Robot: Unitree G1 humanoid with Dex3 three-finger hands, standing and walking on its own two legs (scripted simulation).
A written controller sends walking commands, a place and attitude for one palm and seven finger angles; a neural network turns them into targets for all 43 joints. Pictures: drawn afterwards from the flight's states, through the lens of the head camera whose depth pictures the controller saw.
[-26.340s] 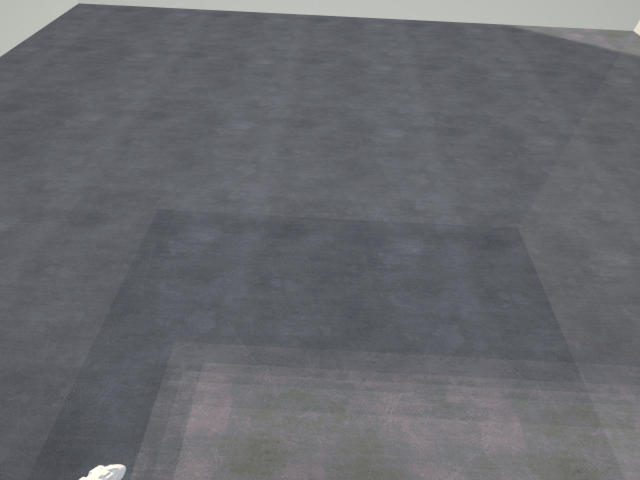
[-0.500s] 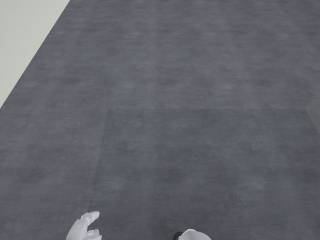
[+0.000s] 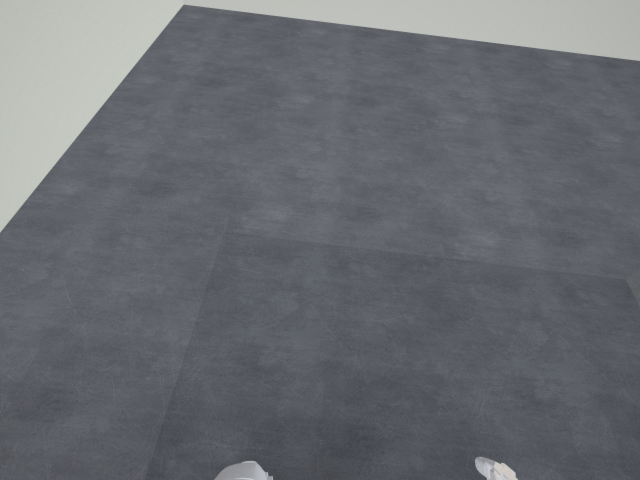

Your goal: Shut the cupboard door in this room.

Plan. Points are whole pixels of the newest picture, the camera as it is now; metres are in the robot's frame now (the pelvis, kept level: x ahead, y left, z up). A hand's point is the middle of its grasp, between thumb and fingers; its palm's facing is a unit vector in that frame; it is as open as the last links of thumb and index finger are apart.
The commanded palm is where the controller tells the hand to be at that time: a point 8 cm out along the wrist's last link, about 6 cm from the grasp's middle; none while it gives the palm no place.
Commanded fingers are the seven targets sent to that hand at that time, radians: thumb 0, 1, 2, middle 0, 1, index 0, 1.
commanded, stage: walk around to get in front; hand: left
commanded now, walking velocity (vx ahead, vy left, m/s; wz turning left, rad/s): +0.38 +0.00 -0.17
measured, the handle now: out of the picture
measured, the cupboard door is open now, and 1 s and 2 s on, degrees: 85 85 85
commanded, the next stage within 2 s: walk to a spot facing it in 0.94 s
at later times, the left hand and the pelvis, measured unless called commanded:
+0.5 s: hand (270, 327) +0.37 +0.12 -0.16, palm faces -0.14 -0.97 -0.20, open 7.4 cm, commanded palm none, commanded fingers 0.00 0.90 0.90 -0.20 -0.30 -0.20 -0.30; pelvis +0.22 -0.05 -0.01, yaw -7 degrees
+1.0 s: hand (272, 335) +0.36 +0.11 -0.17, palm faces +0.09 -0.99 -0.13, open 7.4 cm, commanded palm none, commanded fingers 0.00 0.90 0.90 -0.20 -0.30 -0.20 -0.30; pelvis +0.43 -0.05 +0.01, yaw -1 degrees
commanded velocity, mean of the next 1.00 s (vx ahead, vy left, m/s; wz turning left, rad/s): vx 0.37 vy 0.00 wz -0.02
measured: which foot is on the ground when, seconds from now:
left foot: down 0.00-0.48, up 0.50-1.00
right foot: up 0.00-0.46, down 0.48-1.00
